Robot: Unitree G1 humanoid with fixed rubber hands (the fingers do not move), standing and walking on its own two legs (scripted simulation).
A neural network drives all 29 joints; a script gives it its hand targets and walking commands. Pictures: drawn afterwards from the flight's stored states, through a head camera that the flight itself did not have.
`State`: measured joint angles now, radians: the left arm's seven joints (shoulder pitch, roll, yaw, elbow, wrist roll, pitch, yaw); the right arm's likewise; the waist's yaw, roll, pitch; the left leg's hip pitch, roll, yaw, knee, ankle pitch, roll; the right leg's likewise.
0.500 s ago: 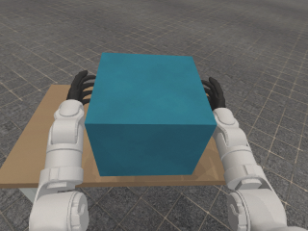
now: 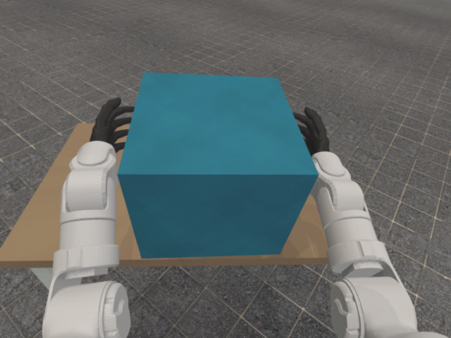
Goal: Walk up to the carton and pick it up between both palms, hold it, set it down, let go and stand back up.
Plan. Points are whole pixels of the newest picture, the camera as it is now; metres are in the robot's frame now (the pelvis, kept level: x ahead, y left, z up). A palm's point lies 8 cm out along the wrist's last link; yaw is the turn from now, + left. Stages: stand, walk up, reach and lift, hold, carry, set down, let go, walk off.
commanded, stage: reach and lift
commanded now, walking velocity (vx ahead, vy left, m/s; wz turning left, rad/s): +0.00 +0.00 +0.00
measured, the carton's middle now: (212, 164) +0.40 +0.00 +0.12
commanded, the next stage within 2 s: hold in 0.62 s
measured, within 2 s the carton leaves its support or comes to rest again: neither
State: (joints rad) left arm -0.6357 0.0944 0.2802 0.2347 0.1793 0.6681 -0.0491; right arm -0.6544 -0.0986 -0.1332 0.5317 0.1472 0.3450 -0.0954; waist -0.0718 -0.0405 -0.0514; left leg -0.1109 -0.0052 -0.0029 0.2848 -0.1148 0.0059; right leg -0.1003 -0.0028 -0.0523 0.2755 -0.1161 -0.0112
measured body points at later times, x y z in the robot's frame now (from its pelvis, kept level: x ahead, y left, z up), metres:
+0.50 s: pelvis +0.02 +0.00 +0.00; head -0.03 +0.03 +0.45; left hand +0.40 +0.18 +0.20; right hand +0.40 -0.18 +0.20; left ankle +0.03 +0.11 -0.75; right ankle +0.03 -0.11 -0.75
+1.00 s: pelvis +0.01 -0.01 +0.00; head -0.07 +0.01 +0.44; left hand +0.38 +0.20 +0.23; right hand +0.40 -0.16 +0.24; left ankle +0.03 +0.11 -0.75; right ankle +0.03 -0.11 -0.75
